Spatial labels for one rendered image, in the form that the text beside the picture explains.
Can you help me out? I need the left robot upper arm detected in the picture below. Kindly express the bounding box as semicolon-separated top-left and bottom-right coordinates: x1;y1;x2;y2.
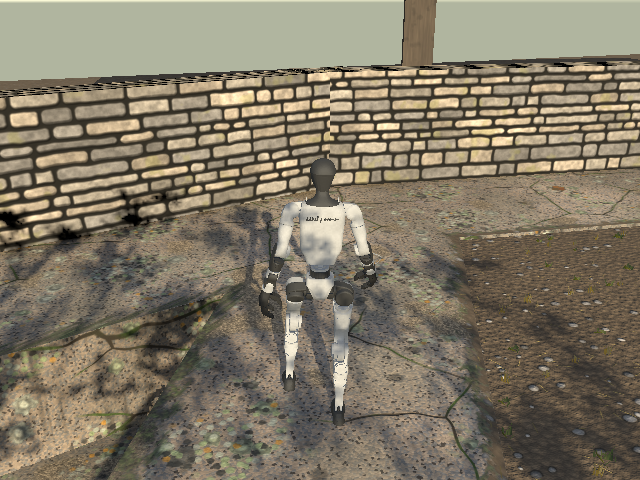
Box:
275;201;302;259

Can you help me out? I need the humanoid robot head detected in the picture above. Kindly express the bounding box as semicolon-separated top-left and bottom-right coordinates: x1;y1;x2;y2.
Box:
305;158;340;207

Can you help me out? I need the robot right foot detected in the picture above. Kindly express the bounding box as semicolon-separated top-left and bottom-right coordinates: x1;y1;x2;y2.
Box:
331;398;345;426

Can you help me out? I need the left robot hand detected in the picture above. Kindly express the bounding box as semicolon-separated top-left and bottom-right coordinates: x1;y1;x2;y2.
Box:
259;290;282;319

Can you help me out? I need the left robot forearm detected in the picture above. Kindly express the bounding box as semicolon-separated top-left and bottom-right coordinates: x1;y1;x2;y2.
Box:
262;243;284;293

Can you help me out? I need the right robot forearm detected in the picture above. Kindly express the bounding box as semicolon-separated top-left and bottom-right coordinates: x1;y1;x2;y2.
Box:
359;241;376;275

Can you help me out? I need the right robot upper arm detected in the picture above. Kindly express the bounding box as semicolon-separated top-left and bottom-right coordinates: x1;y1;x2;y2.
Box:
343;202;370;256

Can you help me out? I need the right robot hand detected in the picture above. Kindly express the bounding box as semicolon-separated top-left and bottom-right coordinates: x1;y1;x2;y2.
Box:
354;270;377;289

